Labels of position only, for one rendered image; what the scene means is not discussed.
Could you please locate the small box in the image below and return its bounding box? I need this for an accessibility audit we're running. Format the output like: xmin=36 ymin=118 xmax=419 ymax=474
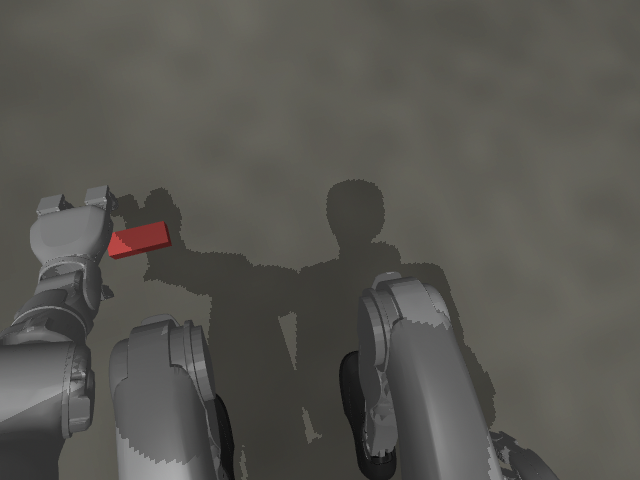
xmin=108 ymin=221 xmax=172 ymax=260

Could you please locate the right robot foot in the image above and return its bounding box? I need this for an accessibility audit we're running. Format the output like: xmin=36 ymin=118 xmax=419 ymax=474
xmin=339 ymin=351 xmax=397 ymax=480

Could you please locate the right robot hand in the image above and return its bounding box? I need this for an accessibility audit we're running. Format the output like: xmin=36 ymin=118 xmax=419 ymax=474
xmin=489 ymin=431 xmax=559 ymax=480

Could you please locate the left robot hand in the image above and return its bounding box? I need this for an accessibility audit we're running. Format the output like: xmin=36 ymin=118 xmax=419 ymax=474
xmin=30 ymin=185 xmax=119 ymax=301

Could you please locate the left robot foot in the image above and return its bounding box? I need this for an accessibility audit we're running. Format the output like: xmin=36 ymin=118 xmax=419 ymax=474
xmin=213 ymin=394 xmax=235 ymax=480

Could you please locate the left robot arm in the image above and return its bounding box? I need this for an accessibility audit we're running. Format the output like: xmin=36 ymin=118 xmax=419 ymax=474
xmin=0 ymin=256 xmax=101 ymax=480

